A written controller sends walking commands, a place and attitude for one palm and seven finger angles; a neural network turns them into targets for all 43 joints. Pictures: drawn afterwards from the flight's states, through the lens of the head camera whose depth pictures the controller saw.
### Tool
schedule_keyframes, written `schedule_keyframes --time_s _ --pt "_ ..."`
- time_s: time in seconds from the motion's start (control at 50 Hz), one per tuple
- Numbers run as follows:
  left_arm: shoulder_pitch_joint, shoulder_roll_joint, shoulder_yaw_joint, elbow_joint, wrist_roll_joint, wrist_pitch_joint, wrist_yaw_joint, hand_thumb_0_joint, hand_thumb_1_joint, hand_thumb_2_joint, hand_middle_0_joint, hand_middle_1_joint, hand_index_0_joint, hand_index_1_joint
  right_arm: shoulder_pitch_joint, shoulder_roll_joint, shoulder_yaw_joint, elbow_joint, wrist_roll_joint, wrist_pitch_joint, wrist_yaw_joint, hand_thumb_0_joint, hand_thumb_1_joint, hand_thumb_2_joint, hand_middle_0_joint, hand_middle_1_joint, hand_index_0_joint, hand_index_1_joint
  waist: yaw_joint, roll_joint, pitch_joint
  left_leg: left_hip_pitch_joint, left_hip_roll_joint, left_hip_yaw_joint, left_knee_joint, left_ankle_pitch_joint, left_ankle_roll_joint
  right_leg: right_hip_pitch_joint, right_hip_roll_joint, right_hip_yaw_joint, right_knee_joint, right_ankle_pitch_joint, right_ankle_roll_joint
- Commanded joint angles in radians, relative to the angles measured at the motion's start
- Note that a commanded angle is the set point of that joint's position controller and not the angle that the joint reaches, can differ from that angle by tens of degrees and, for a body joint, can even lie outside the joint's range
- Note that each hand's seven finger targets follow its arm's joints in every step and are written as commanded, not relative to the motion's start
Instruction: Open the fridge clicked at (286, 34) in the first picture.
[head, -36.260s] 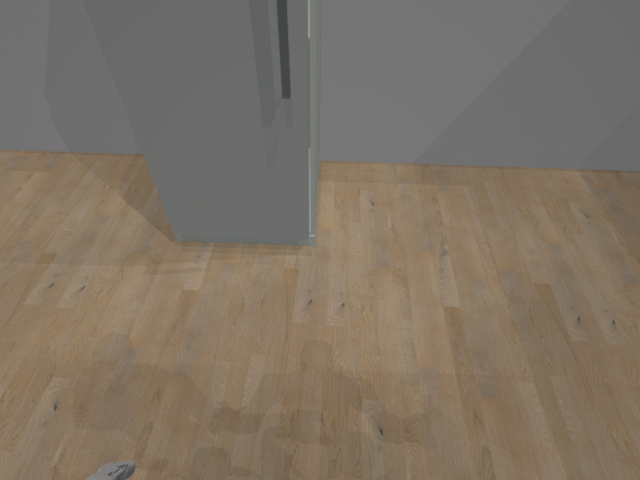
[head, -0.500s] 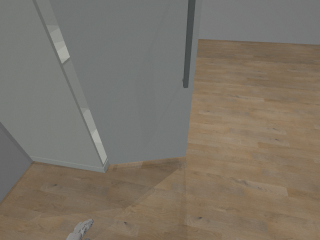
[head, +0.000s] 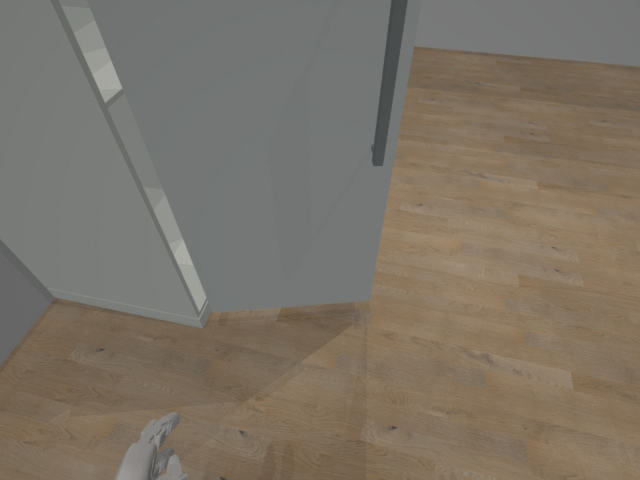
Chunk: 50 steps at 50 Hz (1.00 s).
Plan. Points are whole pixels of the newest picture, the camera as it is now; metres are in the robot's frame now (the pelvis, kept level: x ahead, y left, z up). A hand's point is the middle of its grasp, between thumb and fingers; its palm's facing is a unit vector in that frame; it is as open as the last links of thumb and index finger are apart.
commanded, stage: stop stepping back and stand still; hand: right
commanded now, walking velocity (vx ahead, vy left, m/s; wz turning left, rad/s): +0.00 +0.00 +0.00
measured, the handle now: (391, 37) +0.76 -0.08 +0.21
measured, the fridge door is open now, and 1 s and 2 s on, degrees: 72 72 72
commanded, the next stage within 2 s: let the arm hang, fingers relaxed in 0.28 s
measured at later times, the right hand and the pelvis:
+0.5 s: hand (575, 418) +0.21 -0.28 +0.01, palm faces +0.17 +0.88 -0.45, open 7.4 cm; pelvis +0.00 -0.02 +0.00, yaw -1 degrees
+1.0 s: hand out of the picture -0.07 -0.21 -0.16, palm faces +0.01 +0.98 -0.21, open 7.3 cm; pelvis -0.03 -0.02 +0.01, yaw -1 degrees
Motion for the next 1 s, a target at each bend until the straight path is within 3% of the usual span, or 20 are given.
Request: schedule_keyframes --time_s 0.0,0.02,0.1,0.16,0.34,0.36,0.38,0.4,0.46,0.5,0.52,0.56,0.6,0.7,0.82,0.98 --pt "-0.122 0.113 0.030 -0.195 -0.005 -0.058 0.014 0.000 0.900 0.900 -0.200 -0.300 -0.200 -0.300 -0.058 -0.219 -0.129 -0.299 -0.012 -0.070 -0.013 0.000 -0.900 -0.900 0.200 0.300 0.200 0.300 -0.002 -0.192 -0.143 0.041 0.037 -0.063 -0.030 0.293 -0.031 0.111 -0.161 0.193 -0.159 0.517 -0.045" --pt "-0.128 0.112 0.030 -0.195 -0.002 -0.060 0.013 0.000 0.900 0.900 -0.200 -0.300 -0.200 -0.300 -0.053 -0.241 -0.151 -0.300 -0.013 -0.075 -0.013 0.000 -0.900 -0.900 0.200 0.300 0.200 0.300 -0.012 -0.202 -0.147 0.060 0.039 -0.064 -0.050 0.287 -0.030 0.100 -0.158 0.176 -0.151 0.529 -0.039" --pt "-0.103 0.114 0.036 -0.209 -0.011 -0.048 0.006 0.000 0.900 0.900 -0.200 -0.300 -0.200 -0.300 0.039 -0.210 -0.153 -0.234 0.004 -0.066 -0.008 0.000 -0.900 -0.900 0.200 0.300 0.200 0.300 0.002 -0.097 -0.187 0.155 0.060 -0.102 -0.109 0.454 -0.014 0.057 -0.110 0.099 -0.104 0.464 -0.008" --pt "-0.100 0.113 0.037 -0.218 -0.013 -0.035 0.007 0.000 0.900 0.900 -0.200 -0.300 -0.200 -0.300 0.059 -0.204 -0.152 -0.221 0.015 -0.060 -0.006 0.000 -0.900 -0.900 0.200 0.300 0.200 0.300 0.009 -0.078 -0.207 0.160 0.083 -0.129 -0.113 0.542 -0.007 0.066 -0.091 0.069 -0.092 0.439 0.007" --pt "-0.120 0.114 0.027 -0.228 -0.010 -0.017 0.027 0.000 0.900 0.900 -0.200 -0.300 -0.200 -0.300 0.008 -0.196 -0.115 -0.199 0.018 -0.036 -0.003 0.000 -0.900 -0.900 0.200 0.300 0.200 0.300 0.006 -0.057 -0.163 0.120 0.078 -0.133 -0.163 0.447 -0.016 0.054 -0.086 0.074 -0.139 0.320 0.001" --pt "-0.198 0.294 0.066 -0.030 -0.029 -0.051 -0.071 0.000 0.900 0.900 -0.200 -0.300 -0.200 -0.300 -0.069 -0.053 0.306 0.537 -0.055 0.119 0.133 0.000 -0.900 -0.900 0.200 0.300 0.200 0.300 0.044 -0.052 -0.085 0.000 0.181 -0.059 -0.050 0.602 0.005 0.008 -0.106 0.076 0.021 0.463 -0.001" --pt "-0.125 0.271 0.079 -0.039 -0.027 0.015 -0.072 0.000 0.900 0.900 -0.200 -0.300 -0.200 -0.300 -0.089 -0.055 0.287 0.557 -0.048 0.198 0.155 0.000 -0.900 -0.900 0.200 0.300 0.200 0.300 0.040 -0.078 -0.156 -0.025 0.174 -0.115 -0.087 0.476 0.019 0.058 -0.116 0.079 -0.025 0.385 0.008" --pt "-0.106 0.254 0.070 -0.031 -0.015 0.040 -0.070 0.000 0.900 0.900 -0.200 -0.300 -0.200 -0.300 -0.127 -0.029 0.305 0.596 -0.052 0.209 0.161 0.000 -0.900 -0.900 0.200 0.300 0.200 0.300 0.030 -0.051 -0.153 -0.039 0.150 -0.080 -0.073 0.310 0.015 0.013 -0.130 0.111 -0.047 0.295 -0.011" --pt "-0.119 0.235 0.035 -0.017 0.007 0.087 -0.068 0.000 0.900 0.900 -0.200 -0.300 -0.200 -0.300 -0.213 -0.026 0.335 0.773 -0.054 0.220 0.165 0.000 -0.900 -0.900 0.200 0.300 0.200 0.300 0.012 0.072 -0.077 -0.012 0.103 -0.060 -0.063 0.113 0.005 -0.089 -0.139 0.183 -0.123 0.222 -0.047" --pt "-0.119 0.221 0.026 0.020 0.017 0.105 -0.066 0.000 0.900 0.900 -0.200 -0.300 -0.200 -0.300 -0.249 -0.022 0.349 0.912 -0.056 0.224 0.161 0.000 -0.900 -0.900 0.200 0.300 0.200 0.300 0.009 0.110 -0.052 -0.006 0.112 -0.090 -0.102 0.097 0.009 -0.086 -0.113 0.183 -0.139 0.181 -0.042" --pt "-0.112 0.202 0.020 0.044 0.022 0.116 -0.066 0.000 0.900 0.900 -0.200 -0.300 -0.200 -0.300 -0.258 -0.014 0.362 0.984 -0.056 0.226 0.157 0.000 -0.900 -0.900 0.200 0.300 0.200 0.300 0.010 0.100 -0.053 -0.005 0.116 -0.104 -0.123 0.084 0.010 -0.068 -0.100 0.173 -0.146 0.162 -0.034" --pt "-0.101 0.177 0.008 0.092 0.026 0.132 -0.065 0.000 0.900 0.900 -0.200 -0.300 -0.200 -0.300 -0.279 -0.005 0.377 1.101 -0.054 0.233 0.153 0.000 -0.900 -0.900 0.200 0.300 0.200 0.300 0.015 0.044 -0.024 -0.009 0.124 -0.130 -0.171 0.048 0.011 -0.057 -0.078 0.155 -0.173 0.096 -0.026" --pt "-0.089 0.158 0.004 0.142 0.026 0.138 -0.060 0.000 0.900 0.900 -0.200 -0.300 -0.200 -0.300 -0.275 0.002 0.383 1.201 -0.051 0.228 0.151 0.000 -0.900 -0.900 0.200 0.300 0.200 0.300 0.017 -0.027 -0.036 -0.001 0.123 -0.146 -0.204 0.049 0.016 -0.021 -0.067 0.139 -0.186 0.076 -0.020" --pt "-0.033 0.101 0.006 0.251 0.022 0.139 -0.044 0.000 0.900 0.900 -0.200 -0.300 -0.200 -0.300 -0.227 0.047 0.379 1.373 -0.046 0.219 0.146 0.000 -0.900 -0.900 0.200 0.300 0.200 0.300 0.014 -0.163 -0.055 0.052 0.119 -0.136 -0.247 0.077 0.025 0.000 -0.071 0.127 -0.207 0.041 -0.015" --pt "0.057 0.085 0.017 0.330 0.013 0.145 -0.032 0.000 0.900 0.900 -0.200 -0.300 -0.200 -0.300 -0.194 0.077 0.389 1.482 -0.044 0.218 0.142 0.000 -0.900 -0.900 0.200 0.300 0.200 0.300 0.017 -0.062 -0.009 0.036 0.107 -0.113 -0.270 0.054 0.023 0.001 -0.086 0.138 -0.229 0.010 -0.021" --pt "0.104 0.051 0.019 0.386 0.014 0.142 -0.029 0.000 0.900 0.900 -0.200 -0.300 -0.200 -0.300 -0.163 0.119 0.390 1.543 -0.047 0.222 0.133 0.000 -0.900 -0.900 0.200 0.300 0.200 0.300 0.014 -0.020 0.041 0.012 0.099 -0.098 -0.251 0.033 0.013 -0.022 -0.095 0.146 -0.274 -0.041 -0.030"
